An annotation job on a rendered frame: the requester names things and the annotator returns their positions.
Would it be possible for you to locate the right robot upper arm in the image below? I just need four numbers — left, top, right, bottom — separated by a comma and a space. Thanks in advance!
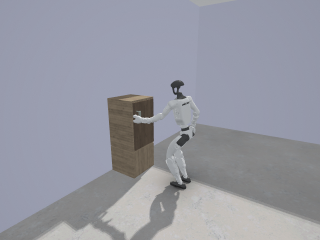
186, 96, 200, 117

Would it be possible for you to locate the robot left forearm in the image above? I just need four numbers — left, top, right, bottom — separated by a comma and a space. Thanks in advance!
141, 113, 162, 124

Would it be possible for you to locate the left robot upper arm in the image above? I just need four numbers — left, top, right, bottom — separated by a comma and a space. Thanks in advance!
160, 100, 178, 120

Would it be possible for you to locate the left robot shin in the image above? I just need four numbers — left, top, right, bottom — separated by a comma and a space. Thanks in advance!
166, 158, 182, 185

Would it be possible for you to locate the cupboard door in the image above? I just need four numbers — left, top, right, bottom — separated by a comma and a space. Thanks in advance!
132, 98, 154, 151

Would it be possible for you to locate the robot right forearm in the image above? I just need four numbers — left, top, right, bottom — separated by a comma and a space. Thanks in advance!
190, 114, 200, 129

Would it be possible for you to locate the robot right foot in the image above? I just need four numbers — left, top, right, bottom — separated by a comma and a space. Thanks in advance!
180, 175, 191, 183

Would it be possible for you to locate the robot left hand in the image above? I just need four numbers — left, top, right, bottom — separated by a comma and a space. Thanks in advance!
133, 114, 148, 124

